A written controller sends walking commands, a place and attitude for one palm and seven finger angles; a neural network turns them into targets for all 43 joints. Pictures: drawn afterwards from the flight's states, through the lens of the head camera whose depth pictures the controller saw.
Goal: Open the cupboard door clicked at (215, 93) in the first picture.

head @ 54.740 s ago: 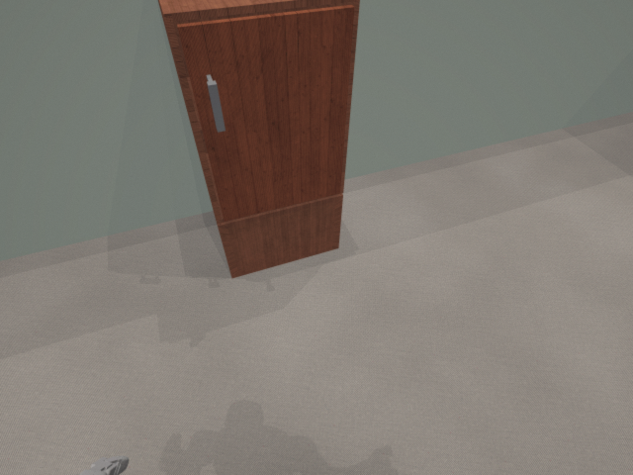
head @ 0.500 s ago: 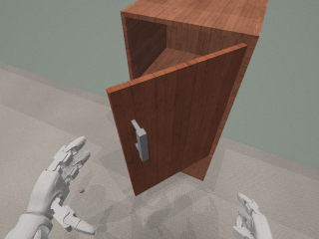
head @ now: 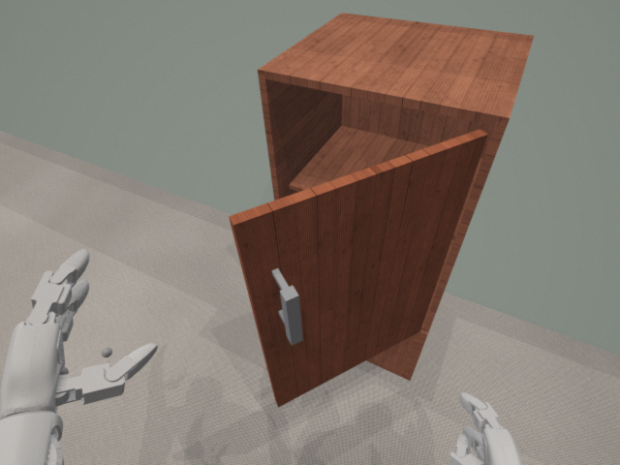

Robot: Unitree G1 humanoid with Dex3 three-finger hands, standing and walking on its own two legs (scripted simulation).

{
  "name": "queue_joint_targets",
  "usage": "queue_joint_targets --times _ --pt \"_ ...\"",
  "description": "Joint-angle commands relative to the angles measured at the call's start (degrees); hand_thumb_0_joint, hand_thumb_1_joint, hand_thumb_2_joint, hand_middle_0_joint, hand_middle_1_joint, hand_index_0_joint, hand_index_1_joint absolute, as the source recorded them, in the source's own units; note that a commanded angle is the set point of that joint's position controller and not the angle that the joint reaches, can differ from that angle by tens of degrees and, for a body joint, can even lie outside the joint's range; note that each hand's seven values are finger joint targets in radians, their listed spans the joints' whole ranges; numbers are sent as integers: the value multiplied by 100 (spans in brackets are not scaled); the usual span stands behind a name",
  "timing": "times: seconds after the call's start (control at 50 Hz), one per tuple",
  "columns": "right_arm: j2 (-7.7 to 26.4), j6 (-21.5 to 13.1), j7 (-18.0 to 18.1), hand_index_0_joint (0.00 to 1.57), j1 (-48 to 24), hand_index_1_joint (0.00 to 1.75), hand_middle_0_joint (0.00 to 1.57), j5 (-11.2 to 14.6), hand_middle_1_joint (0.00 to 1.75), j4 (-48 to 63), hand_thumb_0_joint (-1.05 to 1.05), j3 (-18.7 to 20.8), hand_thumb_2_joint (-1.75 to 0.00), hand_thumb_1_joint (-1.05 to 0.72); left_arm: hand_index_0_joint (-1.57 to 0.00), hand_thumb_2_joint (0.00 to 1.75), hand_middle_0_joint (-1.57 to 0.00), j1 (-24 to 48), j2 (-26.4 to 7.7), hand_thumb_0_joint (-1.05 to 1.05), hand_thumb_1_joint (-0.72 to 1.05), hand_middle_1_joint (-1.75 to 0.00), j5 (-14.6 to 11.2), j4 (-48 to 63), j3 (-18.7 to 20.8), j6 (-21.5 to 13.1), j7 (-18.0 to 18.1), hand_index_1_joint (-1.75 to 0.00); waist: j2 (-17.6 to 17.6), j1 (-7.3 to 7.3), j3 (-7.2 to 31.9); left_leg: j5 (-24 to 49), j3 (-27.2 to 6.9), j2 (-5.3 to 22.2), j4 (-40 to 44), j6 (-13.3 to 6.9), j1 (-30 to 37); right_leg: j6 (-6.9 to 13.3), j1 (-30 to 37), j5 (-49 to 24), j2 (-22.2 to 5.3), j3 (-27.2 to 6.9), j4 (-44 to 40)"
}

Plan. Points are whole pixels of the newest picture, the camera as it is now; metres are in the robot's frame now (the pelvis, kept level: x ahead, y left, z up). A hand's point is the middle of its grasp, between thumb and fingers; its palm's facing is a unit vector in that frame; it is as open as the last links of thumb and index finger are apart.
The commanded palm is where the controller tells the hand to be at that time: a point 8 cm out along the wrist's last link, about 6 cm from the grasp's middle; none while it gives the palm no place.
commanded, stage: draw the hand back to the body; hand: left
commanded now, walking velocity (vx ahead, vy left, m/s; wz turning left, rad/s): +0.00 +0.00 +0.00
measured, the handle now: (286, 307) +0.34 +0.08 +0.00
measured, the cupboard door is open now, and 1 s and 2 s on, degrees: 55 55 55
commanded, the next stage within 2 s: step back with the hand held close in 0.64 s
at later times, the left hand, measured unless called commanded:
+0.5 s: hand (87, 336) +0.19 +0.24 +0.15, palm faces +0.44 -0.80 -0.40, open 7.6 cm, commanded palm +0.14 +0.28 +0.18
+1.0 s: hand (82, 344) +0.18 +0.24 +0.16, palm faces +0.35 -0.79 -0.50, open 7.4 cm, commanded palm +0.12 +0.29 +0.18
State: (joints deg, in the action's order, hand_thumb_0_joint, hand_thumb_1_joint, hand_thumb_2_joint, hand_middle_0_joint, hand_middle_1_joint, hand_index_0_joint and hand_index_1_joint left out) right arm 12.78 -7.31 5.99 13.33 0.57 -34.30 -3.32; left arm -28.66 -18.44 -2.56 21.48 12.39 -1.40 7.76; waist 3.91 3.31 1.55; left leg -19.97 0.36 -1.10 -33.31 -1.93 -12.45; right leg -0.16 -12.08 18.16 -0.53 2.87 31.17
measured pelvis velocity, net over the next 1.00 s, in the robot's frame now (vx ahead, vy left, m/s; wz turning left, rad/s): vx -0.02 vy -0.01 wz -0.03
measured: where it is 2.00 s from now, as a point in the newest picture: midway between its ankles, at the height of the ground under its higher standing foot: outside the picture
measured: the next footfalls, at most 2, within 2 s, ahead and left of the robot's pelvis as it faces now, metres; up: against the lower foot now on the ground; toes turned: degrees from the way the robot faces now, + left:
none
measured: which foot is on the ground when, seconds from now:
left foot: down 0.00-1.00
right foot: down 0.00-1.00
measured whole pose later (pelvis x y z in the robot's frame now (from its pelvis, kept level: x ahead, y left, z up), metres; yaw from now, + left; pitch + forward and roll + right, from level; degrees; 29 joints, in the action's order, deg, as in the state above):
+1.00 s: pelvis -0.02 -0.01 +0.01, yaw -1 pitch +0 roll -1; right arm 14.3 -2.1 4.8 8.9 0.3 -34.3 0.4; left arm -30.9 -21.3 -2.9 23.6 21.0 -7.8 6.0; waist 4.0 0.9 -1.8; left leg -13.4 1.3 0.5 -24.8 -1.0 -11.3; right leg 0.8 -10.8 10.3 1.2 2.0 21.2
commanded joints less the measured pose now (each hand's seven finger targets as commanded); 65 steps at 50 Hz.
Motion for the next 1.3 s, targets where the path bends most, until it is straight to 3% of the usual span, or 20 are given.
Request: queue_joint_targets --times 0.0,0.16,0.24,0.3,0.4,0.52,0.6,0.62,0.64,0.7,0.74,0.76,0.78,0.82,0.84,0.96,1.0,1.08,1.16,1.28 --pt "616 -319 0 20 -770 30 20 -30 30 857 0 287 -90 -90 -19 72 -19 273 -931 0 48 -30 17 1151 776 -425 82 -30 -127 18 344 2278 -204 265 841 160 332 155 504 -1588 2 -40 -600" --pt "595 -227 -74 20 -883 30 20 -48 30 782 0 330 -90 -90 -19 84 -19 498 -1197 0 76 -30 -32 1398 1251 -506 41 -30 -13 60 324 2748 -98 265 1035 163 662 139 844 -2080 3 -87 -866" --pt "602 -201 -74 20 -937 30 20 -46 30 711 0 357 -90 -90 -20 90 -20 726 -1332 0 90 -30 -43 1430 1461 -550 38 -30 59 65 241 2549 -65 257 1094 151 752 146 849 -1987 27 -118 -1022" --pt "611 -137 -108 20 -925 30 20 -44 30 700 0 382 -90 -90 -20 90 -20 512 -957 0 90 -30 -66 1062 1161 -508 -27 -30 -106 21 35 2387 -25 261 1160 114 748 111 753 -1915 31 -115 -1085" --pt "634 -88 -116 20 -978 30 20 -63 30 705 0 422 -90 -90 -20 90 -20 635 -1087 0 90 -30 -60 1068 1227 -555 -36 -30 -315 47 130 2140 -4 221 1216 65 776 97 854 -1846 25 -148 -1175" --pt "575 -175 -75 20 -1059 30 20 -63 30 674 0 399 -90 -90 -20 90 -20 806 -1273 0 90 -30 -34 1420 1331 -655 2 -30 176 69 239 2026 26 175 1217 68 883 115 886 -1758 5 -218 -1270" --pt "574 -222 -68 20 -1061 30 20 -65 30 618 0 393 -90 -90 -20 90 -20 748 -1195 0 90 -30 -37 1255 1288 -658 1 -30 70 60 7 1916 -1 178 1271 76 829 117 808 -1630 32 -214 -1350" --pt "573 -231 -68 20 -1058 30 20 -66 30 615 0 407 -90 -90 -20 90 -20 713 -1207 0 90 -30 -40 1200 1318 -667 1 -30 -139 61 -38 1894 -4 182 1287 71 810 108 793 -1598 45 -194 -1361" --pt "597 -239 -60 20 -1083 30 20 -68 30 591 0 425 -90 -90 -20 90 -20 682 -1217 0 90 -30 -44 1076 1347 -664 -12 -30 -29 82 -79 1865 22 183 1285 73 827 115 772 -1595 30 -213 -1406" --pt "578 -198 -81 20 -1057 30 20 -56 30 583 0 437 -90 -90 -20 90 -20 577 -1061 0 90 -30 -69 952 1246 -671 -51 -30 -177 63 -75 1829 42 194 1301 56 840 89 769 -1544 42 -222 -1415" --pt "616 -232 -78 20 -1115 30 20 -47 30 599 0 436 -90 -90 -20 90 -20 1144 -1349 0 90 -30 -71 1400 1380 -753 -32 -30 -50 59 53 1724 2 174 1312 61 897 101 795 -1427 35 -265 -1481" --pt "743 -115 -68 20 -1037 30 20 3 30 784 0 453 -90 -90 -20 90 -20 1297 -1877 0 90 -30 -40 1434 1966 -946 3 -30 -248 -241 -503 1369 -174 263 1076 -31 411 103 35 -1549 -230 -795 -1766" --pt "682 -18 -77 20 -992 30 20 -47 30 667 0 479 -90 -90 -20 90 -20 703 -1483 0 90 -30 -26 976 1711 -961 -53 -30 -454 -245 -319 1318 -199 243 968 -33 463 121 56 -1546 -343 -761 -1770" --pt "707 87 -111 20 -1030 30 20 -55 30 751 0 501 -90 -90 -20 90 -20 405 -1330 0 90 -30 -5 1035 1516 -961 -88 -30 -544 -255 -176 1429 -149 252 915 -12 501 110 -8 -1606 -388 -741 -1751" --pt "744 113 -94 20 -1049 30 20 -65 30 765 0 522 -90 -90 -20 90 -20 376 -1372 0 90 -30 -3 1162 1546 -1015 -78 -30 -159 -245 -86 1573 -134 250 945 0 461 129 46 -1789 -408 -669 -1658" --pt "709 303 -53 20 -976 30 20 -12 30 954 0 596 -90 -90 -20 90 -20 -253 -1489 0 90 -30 -51 1491 1734 -1033 26 -30 -206 -244 862 2623 -154 419 963 51 427 58 620 -2810 -330 -459 -1003" --pt "712 355 -36 20 -966 30 20 2 30 1022 0 623 -90 -90 -20 90 -20 -296 -1565 0 90 -30 -54 1620 1812 -1038 53 -30 -325 -246 930 2725 -186 438 950 62 319 36 641 -2884 -292 -426 -880" --pt "722 395 6 20 -974 30 20 13 30 1090 0 647 -90 -90 -20 90 -20 -385 -1629 0 90 -30 -44 1763 1894 -1064 112 -30 -162 -233 900 2746 -266 513 1012 53 56 18 643 -2799 -220 -406 -640" --pt "755 386 2 20 -981 30 20 7 30 1107 0 635 -90 -90 -20 90 -20 -370 -1526 0 90 -30 -4 1704 1795 -1065 134 -30 41 -241 570 1946 -412 609 1254 -13 -505 -5 564 -2036 -129 -425 -547" --pt "832 284 -15 20 -902 30 20 -13 30 1148 0 626 -90 -90 -20 90 -20 -168 -1493 0 90 -30 153 1682 1821 -1195 182 -30 2 -286 83 -784 -675 731 1634 -260 -2089 -20 898 -804 -74 -631 -354"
